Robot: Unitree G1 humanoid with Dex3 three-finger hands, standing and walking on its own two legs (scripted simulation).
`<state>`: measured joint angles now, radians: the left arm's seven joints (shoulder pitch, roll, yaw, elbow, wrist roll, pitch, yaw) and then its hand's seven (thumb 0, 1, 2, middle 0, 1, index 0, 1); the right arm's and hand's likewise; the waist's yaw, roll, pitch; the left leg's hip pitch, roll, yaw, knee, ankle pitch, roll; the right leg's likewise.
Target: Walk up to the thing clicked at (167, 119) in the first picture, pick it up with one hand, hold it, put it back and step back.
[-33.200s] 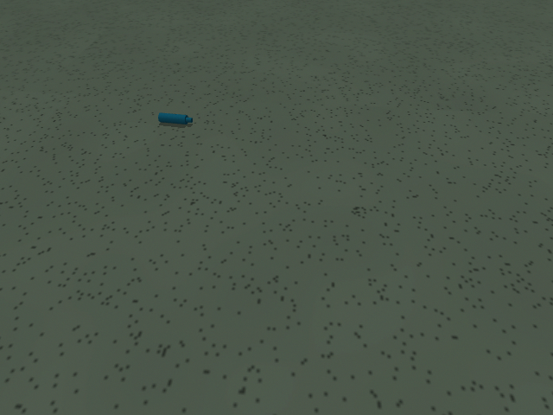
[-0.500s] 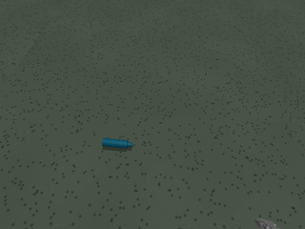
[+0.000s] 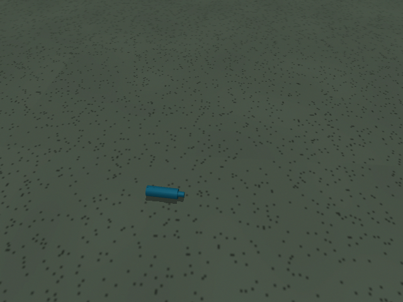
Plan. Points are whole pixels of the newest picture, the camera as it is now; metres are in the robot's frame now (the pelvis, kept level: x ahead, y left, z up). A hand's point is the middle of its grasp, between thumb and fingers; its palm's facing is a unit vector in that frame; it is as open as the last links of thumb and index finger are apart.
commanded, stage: walk up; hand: left
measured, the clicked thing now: (165, 192) +0.79 +0.20 -0.74
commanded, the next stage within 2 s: stand in 0.60 s
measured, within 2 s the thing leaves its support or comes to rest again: neither
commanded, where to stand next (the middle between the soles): +0.38 +0.00 m, yaw -4 degrees
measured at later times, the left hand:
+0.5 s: hand out of the picture +0.13 +0.26 -0.14, palm faces +0.03 -0.95 -0.32, open 7.4 cm
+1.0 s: hand out of the picture +0.07 +0.25 -0.14, palm faces -0.01 -0.94 -0.33, open 7.4 cm
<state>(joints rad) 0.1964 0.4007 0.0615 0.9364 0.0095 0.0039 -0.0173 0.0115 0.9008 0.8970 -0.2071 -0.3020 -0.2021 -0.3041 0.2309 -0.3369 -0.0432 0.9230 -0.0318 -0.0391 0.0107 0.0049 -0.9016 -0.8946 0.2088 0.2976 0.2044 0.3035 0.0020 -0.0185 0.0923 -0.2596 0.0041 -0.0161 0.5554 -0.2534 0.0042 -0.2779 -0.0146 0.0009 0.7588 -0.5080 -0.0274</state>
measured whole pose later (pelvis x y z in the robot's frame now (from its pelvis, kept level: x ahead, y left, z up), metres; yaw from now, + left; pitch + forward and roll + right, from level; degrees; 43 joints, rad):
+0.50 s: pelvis +0.02 +0.00 +0.01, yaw +1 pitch -2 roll -1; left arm 0.06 0.37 0.03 1.05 0.00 -0.01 -0.01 0.01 0.90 0.90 -0.21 -0.30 -0.20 -0.30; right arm 0.10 -0.33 -0.02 1.07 -0.01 -0.02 0.00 0.00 -0.90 -0.89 0.21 0.30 0.20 0.30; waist 0.01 -0.02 0.08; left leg -0.18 0.00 -0.03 0.47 -0.24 0.00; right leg -0.13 -0.02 -0.03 0.43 -0.25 0.02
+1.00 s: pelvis +0.01 +0.00 +0.02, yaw +1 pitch -2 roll +0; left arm 0.12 0.35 0.00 1.16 0.01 -0.01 -0.01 0.01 0.90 0.90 -0.21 -0.30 -0.20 -0.30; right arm 0.09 -0.34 -0.01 1.14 -0.01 -0.01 0.01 0.00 -0.90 -0.89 0.21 0.30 0.20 0.30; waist 0.01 0.00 0.06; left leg -0.13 0.00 -0.02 0.32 -0.15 0.00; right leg -0.10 -0.03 -0.02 0.32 -0.18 0.02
